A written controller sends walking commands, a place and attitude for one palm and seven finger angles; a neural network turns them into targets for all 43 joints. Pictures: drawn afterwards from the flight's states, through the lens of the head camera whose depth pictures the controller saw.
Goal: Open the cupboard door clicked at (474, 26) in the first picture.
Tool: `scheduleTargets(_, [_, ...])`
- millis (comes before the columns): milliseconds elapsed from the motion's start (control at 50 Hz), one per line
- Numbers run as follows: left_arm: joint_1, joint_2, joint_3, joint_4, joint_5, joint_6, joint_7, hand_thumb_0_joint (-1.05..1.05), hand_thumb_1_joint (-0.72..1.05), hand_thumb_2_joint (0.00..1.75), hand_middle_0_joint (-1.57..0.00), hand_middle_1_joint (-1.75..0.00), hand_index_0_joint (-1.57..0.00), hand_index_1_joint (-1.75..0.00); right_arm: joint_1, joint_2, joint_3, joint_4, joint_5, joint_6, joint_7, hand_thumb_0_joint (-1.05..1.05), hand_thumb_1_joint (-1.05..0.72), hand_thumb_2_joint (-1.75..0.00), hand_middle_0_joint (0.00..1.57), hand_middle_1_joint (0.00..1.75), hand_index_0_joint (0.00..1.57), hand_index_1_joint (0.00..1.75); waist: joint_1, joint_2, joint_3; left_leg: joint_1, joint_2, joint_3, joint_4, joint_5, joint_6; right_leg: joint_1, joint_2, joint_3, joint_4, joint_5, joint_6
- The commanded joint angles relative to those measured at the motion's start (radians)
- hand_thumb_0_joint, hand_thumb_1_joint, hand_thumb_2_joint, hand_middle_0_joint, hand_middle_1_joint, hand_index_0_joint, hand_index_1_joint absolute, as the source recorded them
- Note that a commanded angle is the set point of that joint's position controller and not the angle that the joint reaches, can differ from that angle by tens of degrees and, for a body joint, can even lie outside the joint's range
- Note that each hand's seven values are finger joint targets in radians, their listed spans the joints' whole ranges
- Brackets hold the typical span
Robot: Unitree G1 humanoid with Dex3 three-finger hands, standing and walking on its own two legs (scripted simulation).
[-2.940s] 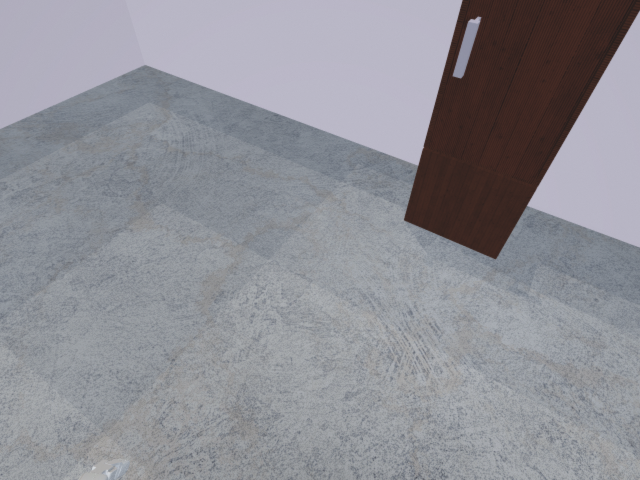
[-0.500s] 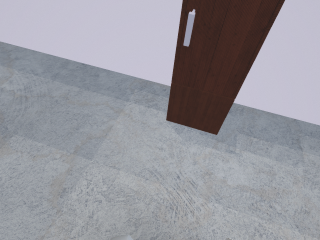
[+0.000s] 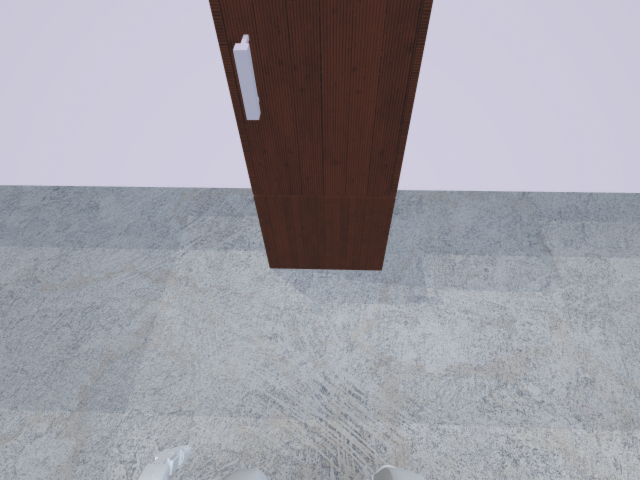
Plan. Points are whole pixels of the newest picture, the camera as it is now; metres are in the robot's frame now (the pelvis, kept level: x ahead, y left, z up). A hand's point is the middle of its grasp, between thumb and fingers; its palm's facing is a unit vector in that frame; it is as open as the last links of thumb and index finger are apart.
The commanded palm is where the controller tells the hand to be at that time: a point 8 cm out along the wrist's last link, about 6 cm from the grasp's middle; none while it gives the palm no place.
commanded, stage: take the last steps up to it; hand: left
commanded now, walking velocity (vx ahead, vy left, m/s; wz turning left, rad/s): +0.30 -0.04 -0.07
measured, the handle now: (249, 78) +0.84 +0.16 +0.04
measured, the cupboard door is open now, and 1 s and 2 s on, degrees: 0 0 0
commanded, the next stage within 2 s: come to a stop and stand still in 0.66 s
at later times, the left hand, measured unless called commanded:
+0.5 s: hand out of the picture +0.14 +0.21 -0.16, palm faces +0.02 -0.99 -0.13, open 7.4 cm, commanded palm none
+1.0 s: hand (242, 337) +0.35 +0.15 -0.15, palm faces +0.02 -0.97 -0.23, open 7.2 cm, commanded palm none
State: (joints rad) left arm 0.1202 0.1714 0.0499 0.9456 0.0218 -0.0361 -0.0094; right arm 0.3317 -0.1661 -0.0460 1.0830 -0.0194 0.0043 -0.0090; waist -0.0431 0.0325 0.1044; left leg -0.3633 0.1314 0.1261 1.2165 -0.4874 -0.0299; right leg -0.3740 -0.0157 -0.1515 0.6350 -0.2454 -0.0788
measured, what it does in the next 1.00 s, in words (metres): walks ahead: left foot, then right foot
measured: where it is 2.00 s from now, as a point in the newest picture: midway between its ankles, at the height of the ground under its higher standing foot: (331, 479)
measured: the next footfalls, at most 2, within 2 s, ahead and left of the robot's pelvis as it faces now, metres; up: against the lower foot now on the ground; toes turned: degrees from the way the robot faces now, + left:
left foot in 0.30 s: +0.15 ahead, +0.14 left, +0.00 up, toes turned +9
right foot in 0.74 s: +0.34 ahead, -0.13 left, +0.00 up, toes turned -12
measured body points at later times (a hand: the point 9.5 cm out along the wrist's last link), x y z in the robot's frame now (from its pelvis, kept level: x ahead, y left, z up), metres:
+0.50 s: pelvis +0.14 +0.03 +0.02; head +0.15 +0.06 +0.47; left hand +0.14 +0.26 -0.14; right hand +0.13 -0.19 -0.12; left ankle +0.12 +0.14 -0.72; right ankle +0.13 -0.10 -0.65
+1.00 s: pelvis +0.27 -0.03 +0.01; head +0.30 -0.05 +0.46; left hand +0.35 +0.20 -0.13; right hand +0.29 -0.26 -0.15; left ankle +0.28 +0.09 -0.68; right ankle +0.30 -0.12 -0.72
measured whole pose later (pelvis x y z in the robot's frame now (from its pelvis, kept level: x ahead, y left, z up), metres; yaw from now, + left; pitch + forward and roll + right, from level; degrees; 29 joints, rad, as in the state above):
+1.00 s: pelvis +0.27 -0.03 +0.01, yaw -1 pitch -1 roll +0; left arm 0.15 0.14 0.05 1.03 0.03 -0.01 0.04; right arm 0.22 -0.16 -0.06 1.07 -0.02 0.04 -0.04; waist 0.00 0.04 0.06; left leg -0.42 0.06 0.06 0.90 -0.44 -0.04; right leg -0.27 -0.04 -0.18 0.50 -0.22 -0.05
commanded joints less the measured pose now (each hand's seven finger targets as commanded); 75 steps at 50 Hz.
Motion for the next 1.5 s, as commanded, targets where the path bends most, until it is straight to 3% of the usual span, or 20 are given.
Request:
scheduleTargets(0, [0.101, 0.139, 0.029, -0.002, -0.003, -0.009, 0.029, 0.0, 0.9, 0.9, -0.2, -0.3, -0.2, -0.3, -0.004, -0.068, -0.012, -0.077, -0.011, -0.014, 0.004, 0.0, -0.9, -0.9, 0.2, 0.3, 0.2, 0.3, 0.029, -0.116, -0.097, -0.136, 0.041, -0.074, 0.002, 0.144, -0.009, 0.091, -0.26, 0.288, -0.407, 0.082, -0.091])
scheduleTargets(180, [0.188, 0.151, 0.033, 0.07, 0.005, -0.015, 0.017, 0.0, 0.9, 0.9, -0.2, -0.3, -0.2, -0.3, -0.069, -0.034, -0.01, -0.094, -0.006, -0.029, 0.02, 0.0, -0.9, -0.9, 0.2, 0.3, 0.2, 0.3, 0.059, -0.138, -0.078, -0.037, -0.008, -0.01, -0.487, 0.125, -0.006, 0.145, -0.239, 0.283, -0.434, -0.103, -0.113])
scheduleTargets(260, [0.172, 0.128, 0.029, 0.082, -0.008, -0.004, 0.009, 0.0, 0.9, 0.9, -0.2, -0.3, -0.2, -0.3, 0.062, -0.065, -0.011, -0.043, -0.005, -0.052, 0.009, 0.0, -0.9, -0.9, 0.2, 0.3, 0.2, 0.3, -0.008, -0.02, -0.074, 0.275, -0.03, 0.009, -0.761, 0.209, 0.004, -0.01, -0.148, 0.198, -0.27, -0.221, -0.04])
scheduleTargets(300, [0.143, 0.037, 0.011, 0.039, -0.011, -0.003, -0.003, 0.0, 0.9, 0.9, -0.2, -0.3, -0.2, -0.3, 0.195, -0.215, -0.044, -0.021, -0.021, -0.053, -0.002, 0.0, -0.9, -0.9, 0.2, 0.3, 0.2, 0.3, -0.06, 0.352, -0.025, 0.36, 0.324, -0.495, -1.068, -0.127, 0.154, -0.281, 0.023, 0.01, 0.186, -0.294, 0.053])
scheduleTargets(320, [0.079, 0.074, 0.021, 0.011, 0.004, 0.0, -0.006, 0.0, 0.9, 0.9, -0.2, -0.3, -0.2, -0.3, 0.176, -0.213, -0.041, -0.026, -0.019, -0.046, -0.008, 0.0, -0.9, -0.9, 0.2, 0.3, 0.2, 0.3, -0.057, 0.219, 0.042, 0.289, 0.372, -0.545, -1.117, -0.162, 0.206, -0.325, -0.028, 0.102, 0.329, -0.284, 0.044])
scheduleTargets(440, [0.163, 0.032, 0.019, 0.087, 0.006, 0.008, -0.019, 0.0, 0.9, 0.9, -0.2, -0.3, -0.2, -0.3, 0.08, -0.096, -0.007, -0.028, -0.004, -0.083, -0.023, 0.0, -0.9, -0.9, 0.2, 0.3, 0.2, 0.3, 0.03, 0.061, -0.012, 0.289, 0.18, -0.142, -1.032, 0.446, 0.15, -0.253, -0.087, 0.113, 0.423, -0.016, 0.084])
scheduleTargets(600, [0.041, 0.007, 0.009, 0.051, 0.001, 0.011, -0.014, 0.0, 0.9, 0.9, -0.2, -0.3, -0.2, -0.3, 0.146, -0.098, -0.02, 0.026, -0.012, -0.065, -0.018, 0.0, -0.9, -0.9, 0.2, 0.3, 0.2, 0.3, -0.005, 0.141, 0.015, 0.285, 0.163, -0.039, -0.964, 0.57, 0.154, -0.127, -0.066, 0.022, 0.049, -0.001, 0.083])
scheduleTargets(680, [0.23, 0.06, 0.026, 0.121, 0.006, -0.01, -0.007, 0.0, 0.9, 0.9, -0.2, -0.3, -0.2, -0.3, 0.119, -0.092, -0.022, 0.036, -0.002, -0.056, -0.015, 0.0, -0.9, -0.9, 0.2, 0.3, 0.2, 0.3, 0.091, 0.051, -0.087, 0.198, 0.105, 0.016, -0.706, 0.574, 0.097, 0.235, -0.014, -0.008, -0.15, 0.122, 0.052])
scheduleTargets(700, [0.343, 0.133, 0.043, 0.155, 0.011, -0.025, 0.002, 0.0, 0.9, 0.9, -0.2, -0.3, -0.2, -0.3, 0.126, -0.063, -0.016, 0.031, 0.008, -0.059, -0.006, 0.0, -0.9, -0.9, 0.2, 0.3, 0.2, 0.3, 0.138, -0.092, -0.184, 0.04, 0.049, 0.062, -0.493, 0.425, 0.06, 0.456, -0.153, 0.156, -0.167, 0.169, 0.003])
scheduleTargets(720, [0.435, 0.24, 0.067, 0.175, 0.007, -0.028, 0.013, 0.0, 0.9, 0.9, -0.2, -0.3, -0.2, -0.3, 0.148, -0.001, -0.002, -0.001, 0.016, -0.061, -0.004, 0.0, -0.9, -0.9, 0.2, 0.3, 0.2, 0.3, 0.149, -0.337, -0.274, -0.143, -0.079, 0.076, -0.201, -0.08, 0.025, 0.598, -0.398, 0.478, -0.266, 0.277, -0.103])
scheduleTargets(760, [0.323, 0.195, 0.052, 0.154, -0.007, -0.02, 0.03, 0.0, 0.9, 0.9, -0.2, -0.3, -0.2, -0.3, 0.095, -0.016, -0.01, 0.001, 0.014, -0.04, -0.012, 0.0, -0.9, -0.9, 0.2, 0.3, 0.2, 0.3, 0.113, -0.227, -0.188, -0.144, -0.031, -0.082, -0.016, -0.075, 0.038, 0.389, -0.402, 0.43, -0.344, 0.312, -0.135])
scheduleTargets(860, [0.095, 0.097, 0.013, 0.078, 0.006, 0.003, 0.058, 0.0, 0.9, 0.9, -0.2, -0.3, -0.2, -0.3, 0.105, 0.044, 0.007, 0.033, 0.02, 0.015, -0.021, 0.0, -0.9, -0.9, 0.2, 0.3, 0.2, 0.3, 0.019, -0.102, -0.095, 0.035, -0.027, -0.087, -0.287, 0.039, 0.002, 0.091, -0.306, 0.139, -0.295, 0.647, -0.082])
scheduleTargets(1000, [0.1, 0.158, 0.044, 0.043, 0.007, 0.036, 0.064, 0.0, 0.9, 0.9, -0.2, -0.3, -0.2, -0.3, -0.047, -0.038, -0.021, -0.063, 0.006, 0.048, -0.011, 0.0, -0.9, -0.9, 0.2, 0.3, 0.2, 0.3, 0.057, -0.16, -0.105, -0.054, -0.066, -0.103, -0.297, 0.047, -0.02, 0.167, -0.355, 0.194, -0.272, 0.673, -0.133])
scheduleTargets(1120, [0.063, 0.175, 0.049, 0.013, 0.008, 0.051, 0.057, 0.0, 0.9, 0.9, -0.2, -0.3, -0.2, -0.3, -0.053, -0.059, -0.024, -0.097, 0.008, 0.031, -0.007, 0.0, -0.9, -0.9, 0.2, 0.3, 0.2, 0.3, 0.033, -0.19, -0.158, 0.101, -0.086, -0.069, -0.607, 0.207, -0.013, 0.164, -0.286, 0.164, -0.187, 0.494, -0.068])
scheduleTargets(1160, [0.101, 0.127, 0.036, 0.006, -0.004, 0.061, 0.049, 0.0, 0.9, 0.9, -0.2, -0.3, -0.2, -0.3, -0.018, -0.118, -0.029, -0.093, 0.0, 0.01, -0.008, 0.0, -0.9, -0.9, 0.2, 0.3, 0.2, 0.3, 0.022, 0.032, -0.204, 0.275, 0.028, -0.161, -0.814, 0.543, 0.026, 0.066, -0.169, 0.08, -0.024, 0.195, 0.037])
scheduleTargets(1180, [0.126, 0.073, 0.023, -0.005, -0.012, 0.067, 0.047, 0.0, 0.9, 0.9, -0.2, -0.3, -0.2, -0.3, -0.035, -0.199, -0.038, -0.124, -0.007, 0.003, -0.011, 0.0, -0.9, -0.9, 0.2, 0.3, 0.2, 0.3, 0.028, 0.287, -0.18, 0.241, 0.233, -0.389, -0.896, 0.838, 0.122, -0.035, -0.049, 0.028, 0.113, -0.22, 0.099])
scheduleTargets(1200, [0.107, 0.088, 0.023, -0.005, -0.008, 0.073, 0.052, 0.0, 0.9, 0.9, -0.2, -0.3, -0.2, -0.3, -0.079, -0.21, -0.037, -0.139, -0.01, 0.011, -0.017, 0.0, -0.9, -0.9, 0.2, 0.3, 0.2, 0.3, 0.024, 0.241, -0.159, 0.136, 0.274, -0.4, -0.918, 0.814, 0.209, -0.006, -0.02, 0.125, 0.282, -0.36, 0.095])
scheduleTargets(1240, [0.125, 0.087, 0.028, 0.022, -0.002, 0.081, 0.046, 0.0, 0.9, 0.9, -0.2, -0.3, -0.2, -0.3, -0.153, -0.165, -0.021, -0.15, -0.009, -0.003, -0.039, 0.0, -0.9, -0.9, 0.2, 0.3, 0.2, 0.3, 0.057, 0.17, -0.13, 0.116, 0.208, -0.327, -0.93, 0.727, 0.199, -0.043, -0.024, 0.205, 0.406, -0.27, 0.093])
scheduleTargets(1340, [0.178, 0.105, 0.029, 0.068, 0.0, 0.075, 0.028, 0.0, 0.9, 0.9, -0.2, -0.3, -0.2, -0.3, -0.13, -0.151, -0.015, -0.131, 0.0, -0.011, -0.045, 0.0, -0.9, -0.9, 0.2, 0.3, 0.2, 0.3, 0.045, 0.069, -0.175, 0.28, 0.152, -0.243, -0.926, 0.615, 0.175, -0.099, -0.013, 0.2, 0.42, -0.151, 0.124])
scheduleTargets(1480, [0.122, 0.073, 0.016, 0.058, 0.001, 0.086, 0.017, 0.0, 0.9, 0.9, -0.2, -0.3, -0.2, -0.3, -0.037, -0.169, -0.032, -0.073, -0.009, -0.002, -0.039, 0.0, -0.9, -0.9, 0.2, 0.3, 0.2, 0.3, -0.011, 0.125, -0.119, 0.286, 0.179, -0.306, -1.002, 0.335, 0.178, -0.03, -0.031, 0.159, 0.176, -0.233, 0.12])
